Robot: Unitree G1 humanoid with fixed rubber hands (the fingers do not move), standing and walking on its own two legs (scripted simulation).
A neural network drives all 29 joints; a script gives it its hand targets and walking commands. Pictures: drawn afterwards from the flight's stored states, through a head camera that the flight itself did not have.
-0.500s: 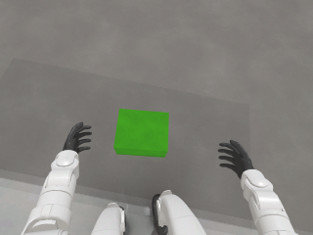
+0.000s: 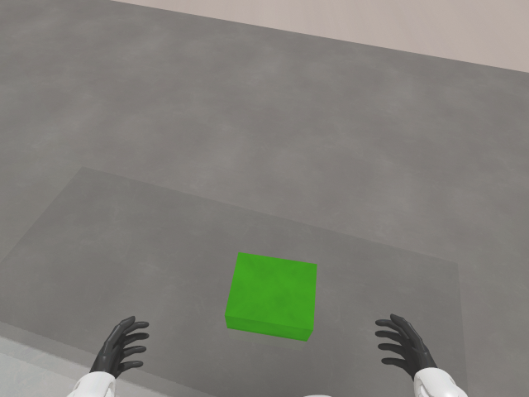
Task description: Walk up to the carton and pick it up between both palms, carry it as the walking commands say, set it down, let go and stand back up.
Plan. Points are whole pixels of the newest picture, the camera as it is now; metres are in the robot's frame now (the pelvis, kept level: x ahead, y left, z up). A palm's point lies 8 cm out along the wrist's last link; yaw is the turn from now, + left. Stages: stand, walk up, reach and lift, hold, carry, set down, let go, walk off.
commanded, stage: let go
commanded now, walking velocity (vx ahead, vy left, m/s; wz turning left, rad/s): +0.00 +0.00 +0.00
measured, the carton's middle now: (272, 296) +0.50 -0.06 -0.69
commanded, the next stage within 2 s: stand in 0.30 s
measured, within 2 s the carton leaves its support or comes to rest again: neither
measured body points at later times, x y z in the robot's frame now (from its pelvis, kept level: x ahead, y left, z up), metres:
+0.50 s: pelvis +0.08 +0.00 -0.01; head +0.03 -0.01 +0.44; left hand +0.19 +0.24 -0.11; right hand +0.19 -0.26 -0.12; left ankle -0.03 +0.11 -0.74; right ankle +0.01 -0.12 -0.74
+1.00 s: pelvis +0.06 -0.02 -0.01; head +0.01 -0.02 +0.44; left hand +0.06 +0.21 -0.16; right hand +0.01 -0.27 -0.16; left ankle -0.03 +0.11 -0.74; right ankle +0.01 -0.12 -0.74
